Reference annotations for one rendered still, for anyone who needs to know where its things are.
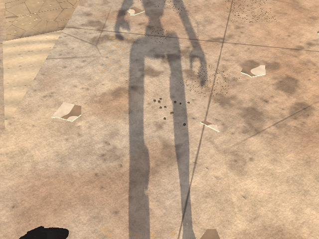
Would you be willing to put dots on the robot left hand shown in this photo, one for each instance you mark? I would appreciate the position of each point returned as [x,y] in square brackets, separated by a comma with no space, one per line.
[46,233]

